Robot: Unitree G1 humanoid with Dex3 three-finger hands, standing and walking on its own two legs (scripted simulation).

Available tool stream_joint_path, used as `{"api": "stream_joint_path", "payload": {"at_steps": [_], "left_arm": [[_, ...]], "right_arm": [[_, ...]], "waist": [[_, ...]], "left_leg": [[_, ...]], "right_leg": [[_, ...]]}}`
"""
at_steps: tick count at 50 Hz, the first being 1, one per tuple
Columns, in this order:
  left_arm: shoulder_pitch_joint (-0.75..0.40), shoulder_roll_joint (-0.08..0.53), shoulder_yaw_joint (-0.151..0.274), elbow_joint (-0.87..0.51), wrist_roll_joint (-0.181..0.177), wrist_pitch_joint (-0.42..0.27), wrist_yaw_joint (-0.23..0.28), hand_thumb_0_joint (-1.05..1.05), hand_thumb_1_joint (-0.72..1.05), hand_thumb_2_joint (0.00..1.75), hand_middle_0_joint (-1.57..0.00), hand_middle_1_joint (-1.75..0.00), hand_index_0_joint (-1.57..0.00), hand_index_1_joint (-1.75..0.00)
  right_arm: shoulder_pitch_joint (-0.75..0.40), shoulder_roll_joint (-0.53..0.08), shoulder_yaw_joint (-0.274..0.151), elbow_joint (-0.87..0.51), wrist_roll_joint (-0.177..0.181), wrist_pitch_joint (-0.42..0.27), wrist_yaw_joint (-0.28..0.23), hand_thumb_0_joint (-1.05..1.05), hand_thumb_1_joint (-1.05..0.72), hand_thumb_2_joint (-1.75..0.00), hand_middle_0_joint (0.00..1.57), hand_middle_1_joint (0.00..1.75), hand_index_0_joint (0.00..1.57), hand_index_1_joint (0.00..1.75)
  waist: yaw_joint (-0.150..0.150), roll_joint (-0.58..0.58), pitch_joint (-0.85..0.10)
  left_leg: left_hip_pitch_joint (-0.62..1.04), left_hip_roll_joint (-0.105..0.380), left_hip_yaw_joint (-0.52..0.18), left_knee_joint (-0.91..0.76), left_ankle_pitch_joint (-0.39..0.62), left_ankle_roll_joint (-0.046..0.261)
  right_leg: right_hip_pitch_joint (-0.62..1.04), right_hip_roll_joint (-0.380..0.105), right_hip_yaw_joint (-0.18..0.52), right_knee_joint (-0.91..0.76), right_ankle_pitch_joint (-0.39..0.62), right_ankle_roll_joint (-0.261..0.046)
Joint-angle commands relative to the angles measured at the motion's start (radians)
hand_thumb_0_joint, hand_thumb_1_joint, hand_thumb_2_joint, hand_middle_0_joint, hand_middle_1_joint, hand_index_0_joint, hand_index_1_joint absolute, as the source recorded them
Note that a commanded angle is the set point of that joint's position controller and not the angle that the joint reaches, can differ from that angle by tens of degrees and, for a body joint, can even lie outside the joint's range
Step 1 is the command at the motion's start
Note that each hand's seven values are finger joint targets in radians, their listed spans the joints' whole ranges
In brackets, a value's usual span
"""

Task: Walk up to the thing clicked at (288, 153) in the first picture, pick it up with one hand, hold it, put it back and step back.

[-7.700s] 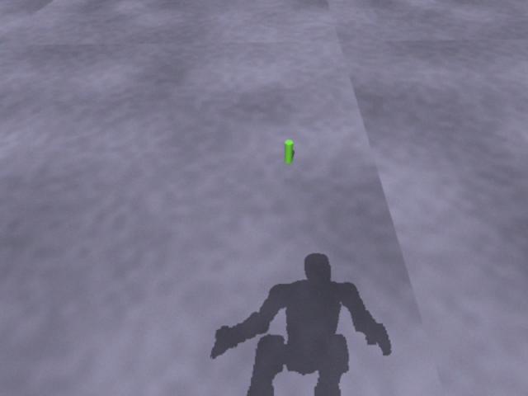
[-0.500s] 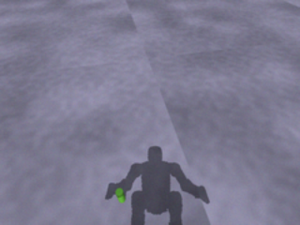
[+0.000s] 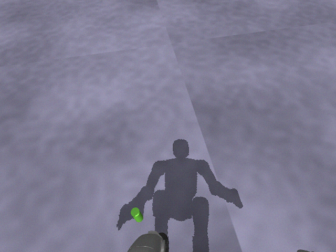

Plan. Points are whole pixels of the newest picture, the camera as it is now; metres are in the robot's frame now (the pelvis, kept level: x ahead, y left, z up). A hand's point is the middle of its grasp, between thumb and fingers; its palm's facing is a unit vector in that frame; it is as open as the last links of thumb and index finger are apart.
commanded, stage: walk up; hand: left
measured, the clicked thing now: (137, 215) +0.34 +0.24 -0.69
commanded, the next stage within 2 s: none
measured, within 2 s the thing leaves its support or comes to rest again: neither
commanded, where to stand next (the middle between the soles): +0.00 +0.00 m, yaw +2 degrees
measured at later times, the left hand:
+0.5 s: hand out of the picture -0.02 +0.27 -0.13, palm faces +0.01 -0.86 -0.50, open 7.4 cm
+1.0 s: hand out of the picture +0.01 +0.26 -0.15, palm faces +0.07 -0.92 -0.39, open 7.4 cm
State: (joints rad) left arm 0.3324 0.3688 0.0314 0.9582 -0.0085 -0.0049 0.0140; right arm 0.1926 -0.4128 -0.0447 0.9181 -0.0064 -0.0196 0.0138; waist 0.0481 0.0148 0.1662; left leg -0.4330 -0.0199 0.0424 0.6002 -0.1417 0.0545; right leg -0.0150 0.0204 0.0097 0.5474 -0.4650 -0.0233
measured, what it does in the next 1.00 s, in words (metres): steps on the spot: left foot, then right foot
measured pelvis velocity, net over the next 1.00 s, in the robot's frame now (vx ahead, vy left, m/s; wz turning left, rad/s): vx -0.05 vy -0.02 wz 0.08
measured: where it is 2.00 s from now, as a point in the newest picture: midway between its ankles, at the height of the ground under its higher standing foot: outside the picture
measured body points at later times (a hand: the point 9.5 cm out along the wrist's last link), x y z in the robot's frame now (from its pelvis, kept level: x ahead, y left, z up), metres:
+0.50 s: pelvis -0.07 -0.02 -0.01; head -0.01 -0.06 +0.44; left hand -0.02 +0.31 -0.09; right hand +0.06 -0.33 -0.14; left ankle -0.04 +0.14 -0.62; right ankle -0.04 -0.13 -0.72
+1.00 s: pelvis -0.05 -0.02 -0.01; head -0.03 -0.02 +0.44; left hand +0.01 +0.31 -0.12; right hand +0.01 -0.34 -0.13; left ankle -0.10 +0.13 -0.72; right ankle +0.07 -0.14 -0.73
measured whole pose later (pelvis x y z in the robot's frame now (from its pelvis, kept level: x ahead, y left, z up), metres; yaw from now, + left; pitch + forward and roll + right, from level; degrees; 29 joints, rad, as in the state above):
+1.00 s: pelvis -0.05 -0.02 -0.01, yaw +4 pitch -4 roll +0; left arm 0.22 0.39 0.06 0.90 0.00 -0.03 0.00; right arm 0.31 -0.42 -0.04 0.87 0.00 0.01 0.01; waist -0.01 0.01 0.12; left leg -0.22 0.04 -0.04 0.79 -0.47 0.00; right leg -0.39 -0.03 -0.02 0.65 -0.16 0.01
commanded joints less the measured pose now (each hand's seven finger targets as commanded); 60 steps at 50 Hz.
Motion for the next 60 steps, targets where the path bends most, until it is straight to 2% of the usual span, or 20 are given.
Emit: {"api": "stream_joint_path", "payload": {"at_steps": [1, 2, 15, 16, 17, 18, 21, 23, 26, 29, 32, 33, 35, 36, 40, 45, 47, 50, 55, 60], "left_arm": [[-0.087, 0.168, 0.026, -0.152, -0.059, -0.011, 0.032, 0.00, 0.90, 0.90, -0.20, -0.30, -0.20, -0.30], [0.019, 0.179, 0.036, -0.134, -0.062, 0.009, 0.045, 0.00, 0.90, 0.90, -0.20, -0.30, -0.20, -0.30], [0.187, 0.210, 0.101, -0.095, 0.015, 0.048, 0.008, 0.00, 0.90, 0.90, -0.20, -0.30, -0.20, -0.30], [0.187, 0.233, 0.113, -0.108, 0.030, 0.037, 0.008, 0.00, 0.90, 0.90, -0.20, -0.30, -0.20, -0.30], [0.110, 0.370, 0.149, -0.166, 0.059, 0.029, 0.014, 0.00, 0.90, 0.90, -0.20, -0.30, -0.20, -0.30], [-0.044, 0.456, 0.157, -0.241, 0.070, 0.020, 0.025, 0.00, 0.90, 0.90, -0.20, -0.30, -0.20, -0.30], [-0.280, 0.301, 0.125, -0.268, 0.057, 0.004, 0.043, 0.00, 0.90, 0.90, -0.20, -0.30, -0.20, -0.30], [-0.204, 0.244, 0.121, -0.272, 0.058, -0.007, 0.037, 0.00, 0.90, 0.90, -0.20, -0.30, -0.20, -0.30], [-0.064, 0.221, 0.117, -0.242, 0.075, -0.020, 0.015, 0.00, 0.90, 0.90, -0.20, -0.30, -0.20, -0.30], [0.027, 0.305, 0.146, -0.240, 0.071, -0.011, -0.012, 0.00, 0.90, 0.90, -0.20, -0.30, -0.20, -0.30], [-0.042, 0.323, 0.132, -0.251, 0.052, 0.004, -0.036, 0.00, 0.90, 0.90, -0.20, -0.30, -0.20, -0.30], [-0.058, 0.268, 0.110, -0.262, 0.055, 0.009, -0.036, 0.00, 0.90, 0.90, -0.20, -0.30, -0.20, -0.30], [-0.143, 0.185, 0.086, -0.314, 0.034, 0.003, -0.034, 0.00, 0.90, 0.90, -0.20, -0.30, -0.20, -0.30], [-0.229, 0.286, 0.099, -0.308, 0.041, -0.015, -0.033, 0.00, 0.90, 0.90, -0.20, -0.30, -0.20, -0.30], [-0.061, 0.255, 0.096, -0.198, 0.028, -0.032, -0.052, 0.00, 0.90, 0.90, -0.20, -0.30, -0.20, -0.30], [-0.064, 0.196, 0.080, -0.134, 0.000, -0.036, -0.025, 0.00, 0.90, 0.90, -0.20, -0.30, -0.20, -0.30], [-0.033, 0.224, 0.080, -0.102, 0.005, -0.047, 0.001, 0.00, 0.90, 0.90, -0.20, -0.30, -0.20, -0.30], [-0.031, 0.368, 0.100, -0.124, 0.010, -0.058, 0.019, 0.00, 0.90, 0.90, -0.20, -0.30, -0.20, -0.30], [-0.174, 0.342, 0.098, -0.139, 0.037, -0.030, 0.046, 0.00, 0.90, 0.90, -0.20, -0.30, -0.20, -0.30], [-0.255, 0.343, 0.096, -0.158, 0.042, -0.005, 0.036, 0.00, 0.90, 0.90, -0.20, -0.30, -0.20, -0.30]], "right_arm": [[0.133, -0.241, -0.084, -0.077, -0.003, 0.007, -0.037, 0.00, -0.90, -0.90, 0.20, 0.30, 0.20, 0.30], [0.095, -0.255, -0.089, -0.101, 0.015, 0.018, -0.044, 0.00, -0.90, -0.90, 0.20, 0.30, 0.20, 0.30], [-0.185, -0.212, -0.100, -0.253, -0.033, 0.088, -0.020, 0.00, -0.90, -0.90, 0.20, 0.30, 0.20, 0.30], [-0.160, -0.169, -0.089, -0.255, -0.032, 0.095, -0.018, 0.00, -0.90, -0.90, 0.20, 0.30, 0.20, 0.30], [-0.186, -0.110, -0.079, -0.290, -0.020, 0.093, -0.012, 0.00, -0.90, -0.90, 0.20, 0.30, 0.20, 0.30], [-0.219, -0.172, -0.101, -0.287, -0.028, 0.101, -0.027, 0.00, -0.90, -0.90, 0.20, 0.30, 0.20, 0.30], [-0.002, -0.154, -0.104, -0.213, -0.006, 0.092, -0.020, 0.00, -0.90, -0.90, 0.20, 0.30, 0.20, 0.30], [0.040, -0.176, -0.100, -0.196, -0.006, 0.077, -0.017, 0.00, -0.90, -0.90, 0.20, 0.30, 0.20, 0.30], [-0.006, -0.171, -0.073, -0.173, 0.004, 0.031, -0.016, 0.00, -0.90, -0.90, 0.20, 0.30, 0.20, 0.30], [-0.039, -0.192, -0.072, -0.179, -0.016, 0.002, 0.006, 0.00, -0.90, -0.90, 0.20, 0.30, 0.20, 0.30], [0.138, -0.160, -0.073, -0.095, -0.016, -0.027, 0.003, 0.00, -0.90, -0.90, 0.20, 0.30, 0.20, 0.30], [0.240, -0.173, -0.087, -0.054, -0.023, -0.039, -0.008, 0.00, -0.90, -0.90, 0.20, 0.30, 0.20, 0.30], [0.278, -0.375, -0.125, -0.097, -0.048, -0.051, -0.014, 0.00, -0.90, -0.90, 0.20, 0.30, 0.20, 0.30], [0.230, -0.382, -0.128, -0.105, -0.017, -0.054, -0.011, 0.00, -0.90, -0.90, 0.20, 0.30, 0.20, 0.30], [0.139, -0.262, -0.075, -0.127, -0.011, -0.078, -0.018, 0.00, -0.90, -0.90, 0.20, 0.30, 0.20, 0.30], [0.049, -0.215, -0.052, -0.139, -0.009, -0.018, -0.017, 0.00, -0.90, -0.90, 0.20, 0.30, 0.20, 0.30], [0.052, -0.170, -0.040, -0.141, 0.012, 0.012, -0.019, 0.00, -0.90, -0.90, 0.20, 0.30, 0.20, 0.30], [0.163, -0.152, -0.042, -0.124, 0.015, 0.052, -0.037, 0.00, -0.90, -0.90, 0.20, 0.30, 0.20, 0.30], [0.162, -0.194, -0.076, -0.086, -0.009, 0.078, -0.009, 0.00, -0.90, -0.90, 0.20, 0.30, 0.20, 0.30], [0.218, -0.187, -0.086, -0.037, -0.018, 0.076, 0.018, 0.00, -0.90, -0.90, 0.20, 0.30, 0.20, 0.30]], "waist": [[-0.147, 0.146, -0.330], [-0.100, 0.147, -0.393], [0.014, 0.111, -0.246], [0.025, 0.012, -0.209], [0.057, -0.362, -0.126], [0.056, -0.306, -0.051], [-0.118, -0.097, -0.057], [-0.067, -0.133, -0.169], [0.048, -0.220, -0.268], [0.087, -0.293, -0.170], [-0.036, -0.205, -0.142], [-0.104, -0.060, -0.155], [-0.140, 0.201, -0.042], [-0.156, 0.089, 0.074], [-0.064, 0.132, 0.001], [-0.031, 0.215, -0.059], [-0.009, 0.117, -0.117], [-0.023, -0.169, -0.259], [-0.062, -0.184, -0.183], [-0.091, -0.245, -0.196]], "left_leg": [[0.610, 0.251, -0.273, -0.114, 0.977, 0.176], [0.526, 0.379, -0.382, -0.115, 1.078, 0.292], [-0.092, 0.230, -0.239, -0.159, -0.334, 0.078], [-0.201, 0.164, -0.205, -0.033, -0.457, 0.034], [-0.292, -0.107, -0.084, 0.390, -0.477, -0.054], [-0.192, -0.092, -0.290, 0.641, -0.487, -0.077], [-0.151, -0.131, -0.264, 0.850, -0.306, -0.078], [-0.159, -0.116, -0.209, 0.844, -0.279, -0.098], [-0.205, -0.044, -0.124, 0.435, -0.300, -0.099], [-0.146, -0.021, -0.049, 0.150, -0.447, -0.082], [0.238, -0.042, 0.046, -0.172, -0.239, -0.024], [0.440, -0.043, 0.011, -0.273, -0.196, -0.011], [0.449, 0.423, -0.815, -0.442, -0.827, 0.200], [0.284, 0.478, -0.836, -0.480, -0.785, 0.276], [0.251, 0.262, -0.329, -0.324, -0.202, 0.162], [0.050, 0.163, -0.116, -0.106, 0.245, 0.093], [0.051, 0.092, -0.063, 0.087, 0.223, 0.048], [0.023, -0.008, -0.173, 0.547, -0.500, -0.012], [0.023, 0.055, -0.137, 0.534, -0.372, -0.039], [0.234, 0.014, 0.002, 0.127, -0.324, -0.026]], "right_leg": [[-0.385, 0.035, 0.016, 0.560, 0.229, 0.063], [-0.343, 0.094, 0.048, 0.771, -0.219, 0.075], [-0.110, -0.030, -0.026, 0.128, 0.077, -0.025], [-0.101, -0.075, 0.075, 0.045, 0.012, -0.051], [-0.333, -0.412, 0.587, -0.255, -0.158, -0.214], [-0.587, -0.566, 0.751, -0.342, -0.047, -0.337], [-0.523, -0.314, 0.235, -0.120, 0.437, -0.187], [-0.287, -0.264, 0.176, -0.041, 0.548, -0.179], [0.042, -0.215, 0.188, -0.125, -0.080, -0.151], [0.032, -0.283, 0.278, -0.168, -0.215, -0.203], [-0.248, -0.236, 0.136, -0.116, -0.144, -0.149], [-0.400, -0.179, 0.052, 0.073, -0.128, -0.110], [-0.903, -0.030, 0.009, 0.471, -0.123, 0.000], [-0.838, -0.117, 0.144, 0.481, -0.051, -0.014], [-0.601, -0.108, 0.061, 0.364, 0.113, 0.004], [-0.209, -0.031, -0.066, 0.109, 0.307, 0.014], [-0.097, -0.008, -0.080, -0.034, 0.435, 0.006], [-0.151, -0.465, 0.515, -0.159, 0.683, -0.236], [-0.381, -0.307, 0.265, -0.138, 0.075, -0.183], [-0.533, -0.269, 0.219, -0.109, -0.071, -0.127]]}}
